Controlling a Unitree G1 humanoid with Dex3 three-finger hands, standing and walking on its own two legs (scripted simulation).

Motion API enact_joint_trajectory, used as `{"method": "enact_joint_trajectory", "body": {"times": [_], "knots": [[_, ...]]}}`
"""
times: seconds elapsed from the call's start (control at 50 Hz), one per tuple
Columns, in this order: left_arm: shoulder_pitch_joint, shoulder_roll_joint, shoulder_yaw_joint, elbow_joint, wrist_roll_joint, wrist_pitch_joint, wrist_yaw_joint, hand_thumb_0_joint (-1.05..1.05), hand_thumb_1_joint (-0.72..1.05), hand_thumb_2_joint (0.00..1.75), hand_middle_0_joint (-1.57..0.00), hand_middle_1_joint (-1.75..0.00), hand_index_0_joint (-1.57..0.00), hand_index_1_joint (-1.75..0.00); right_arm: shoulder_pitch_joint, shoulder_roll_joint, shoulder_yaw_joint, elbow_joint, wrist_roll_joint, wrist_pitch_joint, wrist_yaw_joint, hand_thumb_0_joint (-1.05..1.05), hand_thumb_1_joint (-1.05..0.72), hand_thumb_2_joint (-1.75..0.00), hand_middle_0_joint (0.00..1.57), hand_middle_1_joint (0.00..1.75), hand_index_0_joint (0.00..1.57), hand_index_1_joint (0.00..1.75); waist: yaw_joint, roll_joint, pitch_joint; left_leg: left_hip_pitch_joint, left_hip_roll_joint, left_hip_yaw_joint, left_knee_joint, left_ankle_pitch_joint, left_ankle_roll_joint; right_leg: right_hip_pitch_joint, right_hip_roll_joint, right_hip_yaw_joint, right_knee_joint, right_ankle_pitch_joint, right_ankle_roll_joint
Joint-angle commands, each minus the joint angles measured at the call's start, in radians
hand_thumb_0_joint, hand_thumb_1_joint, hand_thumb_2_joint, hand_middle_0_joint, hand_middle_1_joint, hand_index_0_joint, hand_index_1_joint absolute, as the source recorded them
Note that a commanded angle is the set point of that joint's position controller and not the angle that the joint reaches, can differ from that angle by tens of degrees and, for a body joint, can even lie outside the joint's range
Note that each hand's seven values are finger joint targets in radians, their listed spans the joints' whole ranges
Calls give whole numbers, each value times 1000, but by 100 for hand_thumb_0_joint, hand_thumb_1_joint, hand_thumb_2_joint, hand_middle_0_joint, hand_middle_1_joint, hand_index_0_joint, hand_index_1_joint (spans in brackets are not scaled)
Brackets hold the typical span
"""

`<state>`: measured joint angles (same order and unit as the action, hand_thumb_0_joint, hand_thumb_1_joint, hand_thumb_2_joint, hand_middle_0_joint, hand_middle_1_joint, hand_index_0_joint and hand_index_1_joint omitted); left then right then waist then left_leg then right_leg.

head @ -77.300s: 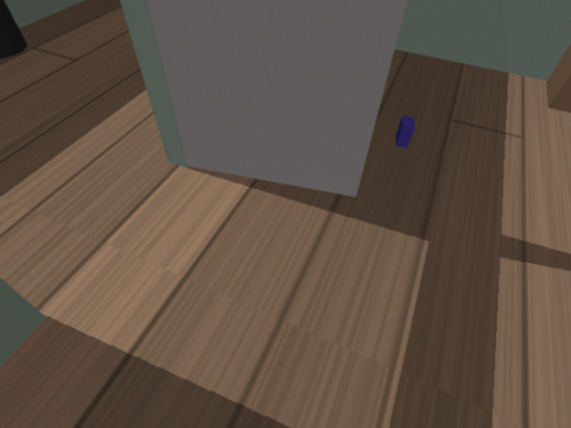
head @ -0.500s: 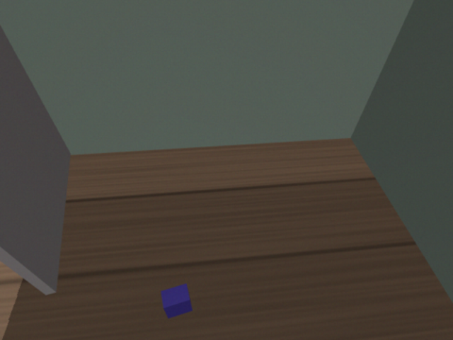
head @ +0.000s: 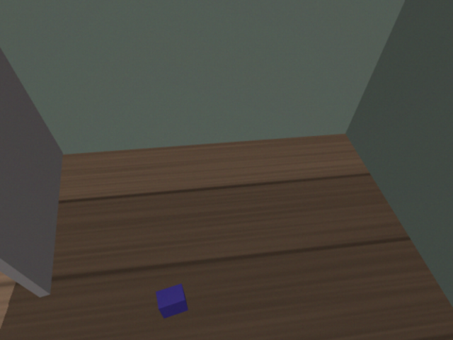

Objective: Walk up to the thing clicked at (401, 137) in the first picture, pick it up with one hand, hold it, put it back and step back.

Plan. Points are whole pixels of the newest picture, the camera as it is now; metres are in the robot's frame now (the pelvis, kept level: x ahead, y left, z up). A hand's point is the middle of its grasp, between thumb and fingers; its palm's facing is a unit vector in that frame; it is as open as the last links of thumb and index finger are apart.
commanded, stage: stand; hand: left
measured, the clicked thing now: (172, 301) +0.39 +0.21 -0.71
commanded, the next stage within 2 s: step back in 0.80 s
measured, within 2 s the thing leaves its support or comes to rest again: neither
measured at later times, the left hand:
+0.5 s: hand out of the picture +0.08 +0.25 -0.16, palm faces -0.02 -0.94 -0.34, open 7.3 cm
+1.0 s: hand out of the picture +0.08 +0.27 -0.17, palm faces -0.01 -0.93 -0.37, open 7.3 cm
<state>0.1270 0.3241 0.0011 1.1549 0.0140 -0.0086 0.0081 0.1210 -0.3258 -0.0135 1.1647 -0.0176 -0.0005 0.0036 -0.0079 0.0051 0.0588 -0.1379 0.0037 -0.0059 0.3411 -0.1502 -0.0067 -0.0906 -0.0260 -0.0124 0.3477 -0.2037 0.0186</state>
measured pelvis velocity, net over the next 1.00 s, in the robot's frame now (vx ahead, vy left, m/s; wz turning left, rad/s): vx -0.02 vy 0.00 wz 0.00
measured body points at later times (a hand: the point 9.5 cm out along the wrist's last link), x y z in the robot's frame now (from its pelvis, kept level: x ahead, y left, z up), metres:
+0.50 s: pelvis +0.01 +0.00 +0.00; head +0.01 -0.01 +0.45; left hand +0.08 +0.29 -0.13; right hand +0.07 -0.30 -0.14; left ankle +0.03 +0.12 -0.75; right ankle -0.01 -0.13 -0.75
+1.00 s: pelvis -0.02 +0.00 -0.01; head +0.04 +0.00 +0.43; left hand +0.08 +0.32 -0.14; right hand +0.07 -0.31 -0.14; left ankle +0.01 +0.12 -0.74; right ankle -0.01 -0.13 -0.75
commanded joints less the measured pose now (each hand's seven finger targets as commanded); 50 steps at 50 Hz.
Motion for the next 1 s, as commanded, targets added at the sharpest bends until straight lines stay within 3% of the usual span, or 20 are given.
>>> {"method": "enact_joint_trajectory", "body": {"times": [0.0, 0.06, 0.1, 0.24, 0.42, 0.46, 0.58, 0.72, 0.76, 0.78, 0.82, 0.86, 0.9, 0.94, 0.96, 0.98], "knots": [[-33, 204, 39, -54, 3, -26, 16, 0, 90, 90, -20, -30, -20, -30, -36, -206, -33, -50, 3, -23, -18, 0, -90, -90, 20, 30, 20, 30, 8, 3, -67, 24, 112, -94, -63, 86, 23, -13, -106, 89, -73, 95, -30], [-36, 206, 40, -51, 0, -29, 16, 0, 90, 90, -20, -30, -20, -30, -39, -205, -31, -50, 6, -26, -19, 0, -90, -90, 20, 30, 20, 30, 8, -14, -78, 39, 116, -93, -50, 164, 27, 7, -109, 86, -68, 172, -26], [-47, 210, 42, -55, -1, -27, 15, 0, 90, 90, -20, -30, -20, -30, -30, -205, -30, -50, 5, -25, -20, 0, -90, -90, 20, 30, 20, 30, 1, -12, -78, 35, 112, -86, -60, 129, 23, 2, -106, 85, -72, 145, -24], [-55, 212, 45, -60, 0, -25, 14, 0, 90, 90, -20, -30, -20, -30, -40, -209, -30, -51, 5, -27, -21, 0, -90, -90, 20, 30, 20, 30, 3, -2, -72, 43, 119, -88, -64, 152, 17, -6, -104, 81, -75, 145, -26], [-51, 216, 46, -61, -1, -22, 10, 0, 90, 90, -20, -30, -20, -30, -52, -212, -31, -54, 4, -28, -20, 0, -90, -90, 20, 30, 20, 30, 6, -8, -59, 44, 119, -90, -79, 82, 19, -23, -104, 87, -83, 92, -31], [-55, 219, 48, -59, -2, -20, 8, 0, 90, 90, -20, -30, -20, -30, -47, -217, -32, -53, 4, -27, -19, 0, -90, -90, 20, 30, 20, 30, 3, 3, -40, 20, 116, -95, -94, 27, 17, -27, -98, 84, -87, 49, -34], [-45, 216, 46, -63, -4, -24, 8, 0, 90, 90, -20, -30, -20, -30, -52, -215, -30, -57, 6, -31, -17, 0, -90, -90, 20, 30, 20, 30, 8, -4, -79, 54, 122, -87, -69, 127, 23, -6, -107, 91, -77, 131, -35], [-37, 217, 45, -62, -4, -22, 7, 0, 90, 90, -20, -30, -20, -30, -51, -218, -29, -56, 6, -29, -17, 0, -90, -90, 20, 30, 20, 30, 6, 6, -62, 54, 119, -89, -75, 98, 19, -22, -104, 88, -87, 110, -35], [-34, 222, 46, -67, -2, -24, 8, 0, 90, 90, -20, -30, -20, -30, -52, -217, -29, -60, 7, -29, -17, 0, -90, -90, 20, 30, 20, 30, 7, -5, -83, 73, 123, -86, -63, 152, 19, -13, -106, 88, -83, 150, -35], [-26, 291, 94, -87, -21, -13, 13, 0, 90, 90, -20, -30, -20, -30, -84, -268, -47, -88, 10, -11, -11, 0, -90, -90, 20, 30, 20, 30, 5, -15, 27, -24, 101, -92, 52, 281, 46, -85, -89, 100, 4, 316, -43], [-8, 281, 99, -114, -24, -7, 20, 0, 90, 90, -20, -30, -20, -30, -59, -242, -48, -112, 21, -1, -11, 0, -90, -90, 20, 30, 20, 30, 1, -26, -18, -30, 84, -58, 123, 287, 49, -66, -108, 102, 33, 384, -73], [-15, 293, 108, -148, -21, -4, 20, 0, 90, 90, -20, -30, -20, -30, -48, -240, -55, -138, 24, 9, -10, 0, -90, -90, 20, 30, 20, 30, -4, -51, -79, -39, 49, -40, 224, 251, 46, -59, -149, 142, 48, 440, -127], [-53, 308, 118, -186, -15, 5, 21, 0, 90, 90, -20, -30, -20, -30, -23, -232, -62, -151, 22, 22, -8, 0, -90, -90, 20, 30, 20, 30, -12, -107, -101, -70, -4, -11, 315, 84, 35, -84, -215, 196, 30, 412, -186], [-101, 316, 121, -231, -2, 11, 22, 0, 90, 90, -20, -30, -20, -30, 8, -226, -70, -169, 16, 35, -5, 0, -90, -90, 20, 30, 20, 30, -20, -169, -100, -87, -43, -19, 448, -220, 41, -151, -289, 246, 36, 408, -249], [-114, 319, 124, -255, 6, 14, 21, 0, 90, 90, -20, -30, -20, -30, 26, -232, -74, -182, 14, 41, -1, 0, -90, -90, 20, 30, 20, 30, -21, -194, -101, -97, -48, -30, 510, -314, 50, -179, -305, 250, 54, 397, -266], [-136, 323, 124, -275, 14, 16, 20, 0, 90, 90, -20, -30, -20, -30, 50, -234, -77, -190, 12, 44, 4, 0, -90, -90, 20, 30, 20, 30, -31, -211, -100, -96, -37, -44, 522, -337, 57, -207, -312, 242, 71, 380, -266]]}}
